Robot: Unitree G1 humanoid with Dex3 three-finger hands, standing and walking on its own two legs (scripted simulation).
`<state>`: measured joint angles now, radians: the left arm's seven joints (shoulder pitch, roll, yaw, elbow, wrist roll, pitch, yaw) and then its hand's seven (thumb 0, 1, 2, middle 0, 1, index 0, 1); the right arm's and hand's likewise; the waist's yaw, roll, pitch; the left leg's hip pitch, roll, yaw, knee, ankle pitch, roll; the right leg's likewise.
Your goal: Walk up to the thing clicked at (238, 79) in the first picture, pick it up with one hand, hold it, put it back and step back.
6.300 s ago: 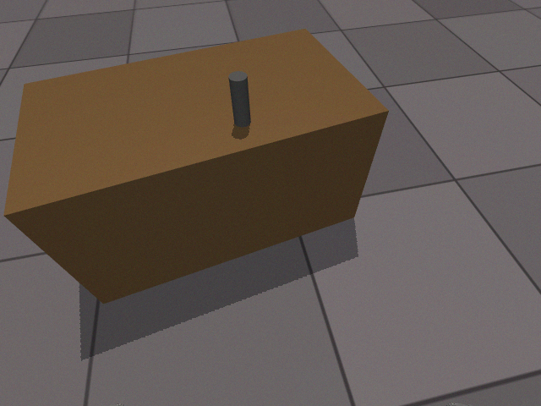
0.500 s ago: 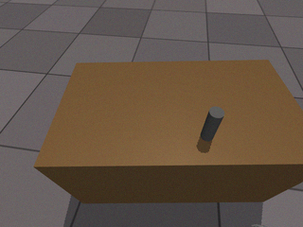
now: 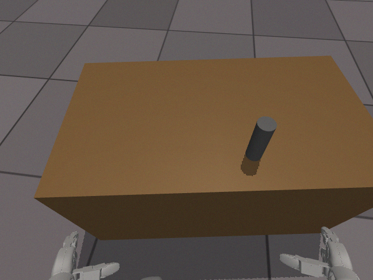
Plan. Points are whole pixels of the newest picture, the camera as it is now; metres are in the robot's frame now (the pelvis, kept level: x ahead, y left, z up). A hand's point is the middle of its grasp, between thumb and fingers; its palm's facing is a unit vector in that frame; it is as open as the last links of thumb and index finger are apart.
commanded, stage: rise first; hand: right
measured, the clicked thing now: (259, 140) +0.48 -0.20 -0.09
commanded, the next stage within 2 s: go down in 0.54 s
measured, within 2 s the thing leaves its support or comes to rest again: neither
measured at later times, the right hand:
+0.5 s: hand (314, 255) +0.17 -0.26 -0.09, palm faces +0.28 +0.90 -0.34, open 17.0 cm
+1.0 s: hand (325, 236) +0.20 -0.28 -0.05, palm faces +0.38 +0.89 -0.26, open 17.4 cm
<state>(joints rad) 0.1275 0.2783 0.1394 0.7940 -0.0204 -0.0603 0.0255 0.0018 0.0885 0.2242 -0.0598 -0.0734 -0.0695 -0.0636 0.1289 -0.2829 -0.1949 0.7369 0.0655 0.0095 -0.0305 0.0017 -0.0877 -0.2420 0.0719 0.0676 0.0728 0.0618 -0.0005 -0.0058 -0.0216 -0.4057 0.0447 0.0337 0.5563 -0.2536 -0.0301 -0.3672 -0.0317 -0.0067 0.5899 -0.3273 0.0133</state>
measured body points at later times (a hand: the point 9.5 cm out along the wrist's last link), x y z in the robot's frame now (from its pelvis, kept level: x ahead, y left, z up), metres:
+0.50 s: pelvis +0.00 +0.00 -0.01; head +0.03 +0.00 +0.44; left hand +0.15 +0.27 -0.10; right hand +0.15 -0.31 -0.07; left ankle +0.01 +0.14 -0.73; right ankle -0.02 -0.13 -0.73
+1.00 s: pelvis -0.01 +0.01 -0.01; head +0.02 +0.00 +0.44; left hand +0.15 +0.26 -0.09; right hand +0.17 -0.32 -0.03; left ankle +0.01 +0.14 -0.73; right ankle -0.02 -0.13 -0.73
